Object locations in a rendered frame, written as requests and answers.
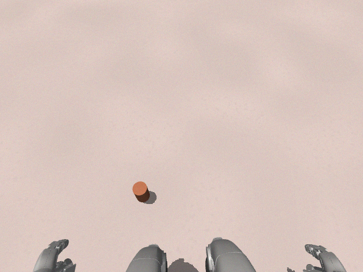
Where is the can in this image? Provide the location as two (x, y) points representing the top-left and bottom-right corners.
(133, 181), (150, 202)

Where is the right robot hand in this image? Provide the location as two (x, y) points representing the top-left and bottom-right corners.
(303, 244), (346, 272)

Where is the left robot hand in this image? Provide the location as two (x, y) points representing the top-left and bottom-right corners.
(33, 239), (76, 272)

